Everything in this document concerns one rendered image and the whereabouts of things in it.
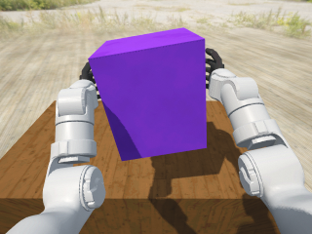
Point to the pedestal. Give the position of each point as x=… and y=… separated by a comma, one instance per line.
x=190, y=192

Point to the left robot forearm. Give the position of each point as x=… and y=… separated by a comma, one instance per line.
x=75, y=120

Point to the right robot forearm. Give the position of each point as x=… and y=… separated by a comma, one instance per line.
x=253, y=128

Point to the left robot hand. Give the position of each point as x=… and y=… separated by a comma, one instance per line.
x=87, y=74

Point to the robot right upper arm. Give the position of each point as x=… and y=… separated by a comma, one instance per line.
x=273, y=174

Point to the carton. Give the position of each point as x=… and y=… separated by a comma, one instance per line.
x=153, y=90

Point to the right robot hand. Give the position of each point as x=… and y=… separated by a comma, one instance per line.
x=215, y=63

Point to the robot left upper arm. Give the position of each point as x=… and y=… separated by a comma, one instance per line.
x=70, y=195

